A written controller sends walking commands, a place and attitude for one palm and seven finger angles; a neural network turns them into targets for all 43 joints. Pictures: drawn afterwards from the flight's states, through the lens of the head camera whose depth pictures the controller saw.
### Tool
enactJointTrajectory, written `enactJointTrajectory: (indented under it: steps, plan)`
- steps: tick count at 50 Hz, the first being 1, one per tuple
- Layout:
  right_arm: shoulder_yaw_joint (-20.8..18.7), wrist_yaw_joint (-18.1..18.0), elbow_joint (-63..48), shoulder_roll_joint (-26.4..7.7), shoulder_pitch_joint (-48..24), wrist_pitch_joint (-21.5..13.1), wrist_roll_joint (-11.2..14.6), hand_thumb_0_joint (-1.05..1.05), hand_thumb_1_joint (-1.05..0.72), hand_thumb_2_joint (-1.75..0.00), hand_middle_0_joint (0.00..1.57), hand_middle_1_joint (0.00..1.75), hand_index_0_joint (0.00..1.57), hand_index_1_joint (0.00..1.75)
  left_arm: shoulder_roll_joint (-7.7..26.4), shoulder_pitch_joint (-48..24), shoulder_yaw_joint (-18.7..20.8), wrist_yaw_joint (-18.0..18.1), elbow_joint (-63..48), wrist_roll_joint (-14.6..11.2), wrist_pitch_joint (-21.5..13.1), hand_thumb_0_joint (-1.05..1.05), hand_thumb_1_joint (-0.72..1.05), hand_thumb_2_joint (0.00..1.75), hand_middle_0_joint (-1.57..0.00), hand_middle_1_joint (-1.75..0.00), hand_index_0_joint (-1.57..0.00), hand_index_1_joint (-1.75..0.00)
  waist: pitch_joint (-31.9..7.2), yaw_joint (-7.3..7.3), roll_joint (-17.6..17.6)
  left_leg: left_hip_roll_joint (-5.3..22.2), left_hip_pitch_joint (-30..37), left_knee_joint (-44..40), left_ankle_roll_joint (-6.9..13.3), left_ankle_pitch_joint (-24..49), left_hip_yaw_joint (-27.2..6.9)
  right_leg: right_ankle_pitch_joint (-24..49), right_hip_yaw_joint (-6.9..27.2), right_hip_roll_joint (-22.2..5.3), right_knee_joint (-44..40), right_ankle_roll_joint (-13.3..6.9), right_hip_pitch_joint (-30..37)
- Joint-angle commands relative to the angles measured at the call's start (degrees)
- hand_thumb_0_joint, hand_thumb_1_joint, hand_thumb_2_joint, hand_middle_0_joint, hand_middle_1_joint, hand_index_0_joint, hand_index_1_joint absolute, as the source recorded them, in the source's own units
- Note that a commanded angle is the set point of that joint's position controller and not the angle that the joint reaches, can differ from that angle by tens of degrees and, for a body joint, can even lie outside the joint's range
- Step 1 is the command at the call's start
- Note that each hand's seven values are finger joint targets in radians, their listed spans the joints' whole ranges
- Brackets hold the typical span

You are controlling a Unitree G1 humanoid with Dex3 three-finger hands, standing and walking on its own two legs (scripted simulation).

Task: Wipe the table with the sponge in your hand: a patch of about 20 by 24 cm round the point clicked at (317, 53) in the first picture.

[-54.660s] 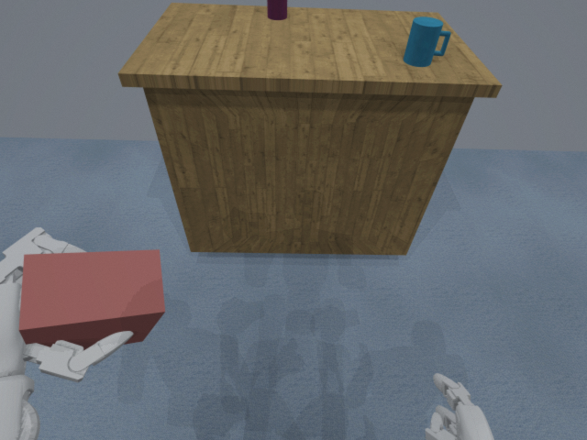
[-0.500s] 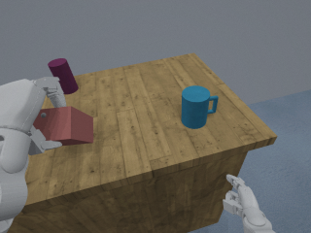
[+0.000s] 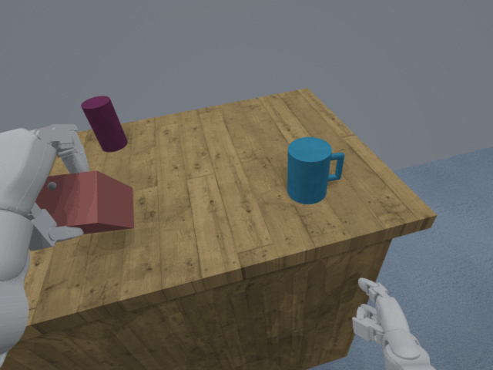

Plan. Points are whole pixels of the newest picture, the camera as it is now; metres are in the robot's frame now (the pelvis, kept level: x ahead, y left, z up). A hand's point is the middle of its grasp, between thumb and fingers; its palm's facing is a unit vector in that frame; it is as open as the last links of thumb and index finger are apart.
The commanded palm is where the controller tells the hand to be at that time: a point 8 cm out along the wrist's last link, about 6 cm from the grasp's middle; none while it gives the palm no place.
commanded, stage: bring the sponge back beside the body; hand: left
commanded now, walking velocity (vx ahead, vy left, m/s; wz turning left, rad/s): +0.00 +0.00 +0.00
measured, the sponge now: (74, 210) +0.22 +0.30 +0.20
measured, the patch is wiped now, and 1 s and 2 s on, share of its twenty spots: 0.95 0.95 0.95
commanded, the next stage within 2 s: step back with the hand held close in 0.46 s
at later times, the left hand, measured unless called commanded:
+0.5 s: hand (60, 199) +0.20 +0.28 +0.24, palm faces +0.33 -0.11 -0.94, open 9.4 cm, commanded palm +0.13 +0.28 +0.31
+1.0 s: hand (40, 185) +0.18 +0.27 +0.28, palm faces +0.52 -0.80 -0.30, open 9.5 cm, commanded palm +0.12 +0.31 +0.29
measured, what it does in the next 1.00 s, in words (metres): stands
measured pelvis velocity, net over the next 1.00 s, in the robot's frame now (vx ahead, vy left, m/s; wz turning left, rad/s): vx -0.03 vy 0.02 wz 0.03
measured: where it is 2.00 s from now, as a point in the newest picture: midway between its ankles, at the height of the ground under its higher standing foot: outside the picture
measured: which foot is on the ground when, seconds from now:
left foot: down 0.00-1.00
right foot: down 0.00-0.96, up 0.98-1.00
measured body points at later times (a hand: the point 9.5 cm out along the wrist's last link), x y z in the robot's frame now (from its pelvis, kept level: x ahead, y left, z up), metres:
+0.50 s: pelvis -0.01 +0.00 +0.00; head -0.03 -0.05 +0.45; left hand +0.18 +0.28 +0.29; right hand +0.26 -0.17 -0.06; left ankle +0.00 +0.10 -0.74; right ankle +0.03 -0.10 -0.74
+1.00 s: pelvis -0.03 +0.02 -0.01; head -0.01 +0.09 +0.43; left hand +0.15 +0.31 +0.29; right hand +0.10 -0.25 -0.07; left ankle +0.00 +0.10 -0.74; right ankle +0.02 -0.10 -0.74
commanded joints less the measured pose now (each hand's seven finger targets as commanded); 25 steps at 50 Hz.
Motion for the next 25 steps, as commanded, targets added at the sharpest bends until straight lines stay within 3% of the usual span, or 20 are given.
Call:
enactJointTrajectory:
  steps: [1,2,3,4,6,7,8,9,11,12,13,14,16,17,18,20,21,22,23,25]
  plan:
    - [-1.86,-0.61,-12.53,-4.54,-15.17,-3.38,-0.5,0.0,-0.9,-0.9,0.2,0.3,0.2,0.3,11.29,-8.09,7.34,0.55,-3.97,0.7,-0.71,0.0,0.1,1.3,-1.2,-1.6,-1.2,-1.6,-5.54,-0.31,-4.85,1.87,1.55,-3.55,-0.13,9.65,-0.48,-1.53,1.67,-2.82,-6.09,-0.71,-1.11]
    - [-1.68,-0.19,-13.68,-4.24,-17.29,-4.55,0.11,0.0,-0.9,-0.9,0.2,0.3,0.2,0.3,11.38,-8.87,7.46,0.67,-7.24,1.08,-0.66,0.0,0.1,1.3,-1.2,-1.6,-1.2,-1.6,-6.11,-1.11,-2.67,2.15,2.0,-4.36,-0.2,8.72,-1.34,-2.6,3.4,-1.97,-5.98,-1.16,-1.08]
    - [-1.83,-0.39,-14.33,-4.0,-16.02,-4.72,-0.14,0.0,-0.9,-0.9,0.2,0.3,0.2,0.3,9.57,-7.06,6.47,0.54,-8.6,1.02,-0.7,0.0,0.1,1.3,-1.2,-1.6,-1.2,-1.6,-9.43,-0.03,-2.89,1.81,1.44,-3.62,-0.16,9.99,-0.74,-1.62,1.84,-2.73,-4.35,-0.94,1.77]
    - [-2.05,-0.34,-13.07,-4.24,-16.2,-4.59,-0.61,0.0,-0.9,-0.9,0.2,0.3,0.2,0.3,11.84,-6.87,8.29,0.62,-10.14,0.71,-1.17,0.0,0.1,1.3,-1.2,-1.6,-1.2,-1.6,-9.08,0.09,-1.57,1.93,2.02,-3.72,-0.23,10.21,-1.0,-1.24,2.2,-2.59,-4.94,-1.09,0.97]
    - [-2.16,-0.63,-13.5,-4.11,-16.78,-4.66,-1.16,0.0,-0.9,-0.9,0.2,0.3,0.2,0.3,14.02,-8.41,9.68,0.81,-14.87,1.49,-1.56,0.0,0.1,1.3,-1.2,-1.6,-1.2,-1.6,-12.54,0.75,-0.4,1.36,2.72,-2.75,0.14,12.62,-0.62,1.37,2.62,-2.87,-3.92,-1.35,3.49]
    - [-2.07,-0.42,-14.46,-4.01,-18.45,-5.84,-0.6,0.0,-0.9,-0.9,0.2,0.3,0.2,0.3,15.45,-10.43,10.28,1.36,-18.28,2.25,-1.35,0.0,0.1,1.3,-1.2,-1.6,-1.2,-1.6,-12.09,-0.02,3.17,1.73,2.72,-3.08,0.12,10.87,-1.65,-0.37,4.5,-1.95,-3.72,-1.72,2.75]
    - [-2.23,-0.68,-14.76,-3.64,-16.44,-5.89,-0.93,0.0,-0.9,-0.9,0.2,0.3,0.2,0.3,14.27,-10.04,9.74,1.73,-18.54,2.79,-1.46,0.0,0.1,1.3,-1.2,-1.6,-1.2,-1.6,-14.66,0.88,1.02,1.38,2.42,-2.49,0.07,11.99,-1.05,-0.67,3.15,-2.49,-2.34,-1.75,4.8]
    - [-2.42,-0.75,-12.75,-3.92,-15.84,-5.62,-1.35,0.0,-0.9,-0.9,0.2,0.3,0.2,0.3,16.22,-10.37,11.33,2.12,-16.62,2.55,-1.75,0.0,0.1,1.3,-1.2,-1.6,-1.2,-1.6,-11.42,0.63,2.48,1.61,2.98,-2.88,-0.19,12.2,-1.45,-1.07,3.19,-2.03,-3.7,-1.93,1.85]
    - [-2.38,-0.89,-12.45,-3.8,-14.88,-4.97,-1.36,0.0,-0.9,-0.9,0.2,0.3,0.2,0.3,16.67,-11.5,11.72,2.7,-14.12,3.01,-1.79,0.0,0.1,1.3,-1.2,-1.6,-1.2,-1.6,-9.98,0.68,0.34,1.46,2.73,-2.76,-0.27,12.48,-1.2,-1.31,3.16,-2.19,-4.31,-2.0,1.19]
    - [-2.44,-0.6,-12.76,-4.02,-15.99,-5.8,-0.54,0.0,-0.9,-0.9,0.2,0.3,0.2,0.3,16.52,-12.56,11.36,2.98,-14.0,3.29,-1.48,0.0,0.1,1.3,-1.2,-1.6,-1.2,-1.6,-8.5,-0.1,0.99,2.0,2.97,-3.04,-0.36,11.15,-2.1,-2.61,5.28,-1.2,-4.83,-2.31,-0.22]
    - [-2.43,-0.75,-12.61,-3.71,-13.7,-5.31,-0.68,0.0,-0.9,-0.9,0.2,0.3,0.2,0.3,13.92,-11.42,9.62,3.14,-10.23,3.11,-1.25,0.0,0.1,1.3,-1.2,-1.6,-1.2,-1.6,-7.57,-0.05,-1.8,1.89,2.12,-2.94,-0.53,11.34,-1.3,-2.96,3.68,-2.0,-4.54,-2.09,0.0]
    - [-2.52,-0.62,-11.14,-4.0,-13.51,-4.75,-0.72,0.0,-0.9,-0.9,0.2,0.3,0.2,0.3,14.33,-11.53,9.99,3.09,-7.29,2.45,-1.5,0.0,0.1,1.3,-1.2,-1.6,-1.2,-1.6,-4.44,-0.38,-2.22,2.16,2.07,-3.39,-0.83,10.49,-1.49,-3.71,3.65,-1.8,-5.98,-1.96,-2.57]
    - [-2.2,-0.86,-11.18,-4.14,-13.48,-3.98,-0.56,0.0,-0.9,-0.9,0.2,0.3,0.2,0.3,12.42,-11.03,8.25,2.53,-2.62,1.49,-1.43,0.0,0.1,1.3,-1.2,-1.6,-1.2,-1.6,-1.81,-0.58,-5.08,2.1,1.17,-3.77,-0.63,8.05,-1.11,-5.26,2.72,-2.08,-7.05,-1.34,-3.91]
    - [-2.13,-0.42,-11.86,-4.11,-15.3,-4.96,0.34,0.0,-0.9,-0.9,0.2,0.3,0.2,0.3,11.79,-10.98,7.66,2.16,-2.65,1.53,-1.4,0.0,0.1,1.3,-1.2,-1.6,-1.2,-1.6,-1.14,-1.51,-3.83,2.51,1.4,-4.42,-0.72,6.98,-1.65,-5.62,4.26,-1.37,-7.33,-1.64,-4.67]
    - [-1.91,-0.59,-12.49,-4.16,-13.3,-4.71,0.13,0.0,-0.9,-0.9,0.2,0.3,0.2,0.3,9.81,-8.74,6.6,1.79,-0.58,1.04,-1.36,0.0,0.1,1.3,-1.2,-1.6,-1.2,-1.6,-2.4,-0.75,-6.19,2.21,0.33,-4.21,-0.66,7.23,-1.16,-5.35,1.92,-2.02,-6.36,-0.98,-2.95]
    - [-1.81,-0.52,-12.25,-4.6,-14.35,-4.12,-0.37,0.0,-0.9,-0.9,0.2,0.3,0.2,0.3,10.87,-7.2,7.77,0.96,-1.34,0.08,-2.05,0.0,0.1,1.3,-1.2,-1.6,-1.2,-1.6,-3.78,-0.27,-6.32,2.03,0.58,-4.03,-0.44,7.46,-0.82,-4.05,1.45,-2.43,-6.65,-0.63,-2.05]
    - [-1.8,-0.64,-12.61,-4.53,-14.87,-4.03,-0.59,0.0,-0.9,-0.9,0.2,0.3,0.2,0.3,11.03,-6.65,7.99,0.58,-2.65,0.04,-2.07,0.0,0.1,1.3,-1.2,-1.6,-1.2,-1.6,-5.06,0.21,-5.45,1.86,0.69,-3.63,-0.21,8.52,-0.44,-2.49,1.26,-2.74,-6.07,-0.62,-1.08]
    - [-1.63,-0.13,-13.76,-4.24,-17.0,-5.19,0.04,0.0,-0.9,-0.9,0.2,0.3,0.2,0.3,10.96,-7.35,7.95,0.6,-6.27,0.34,-2.04,0.0,0.1,1.3,-1.2,-1.6,-1.2,-1.6,-5.93,-0.65,-3.17,2.18,1.4,-4.4,-0.33,7.78,-1.22,-3.35,2.86,-1.97,-6.0,-0.98,-1.02]
    - [-1.82,-0.32,-14.59,-4.06,-15.7,-5.32,-0.14,0.0,-0.9,-0.9,0.2,0.3,0.2,0.3,9.12,-5.79,6.82,0.39,-7.88,0.26,-2.0,0.0,0.1,1.3,-1.2,-1.6,-1.2,-1.6,-9.39,0.31,-3.19,1.8,0.94,-3.64,-0.2,8.91,-0.51,-2.5,1.55,-2.78,-4.52,-0.74,1.83]
    - [-2.03,-0.41,-13.78,-4.24,-16.35,-5.3,-0.95,0.0,-0.9,-0.9,0.2,0.3,0.2,0.3,11.9,-6.18,8.74,0.47,-12.61,0.3,-2.56,0.0,0.1,1.3,-1.2,-1.6,-1.2,-1.6,-11.98,0.73,-1.67,1.53,2.11,-2.97,-0.01,11.32,-0.47,0.45,2.12,-2.98,-4.37,-1.03,3.48]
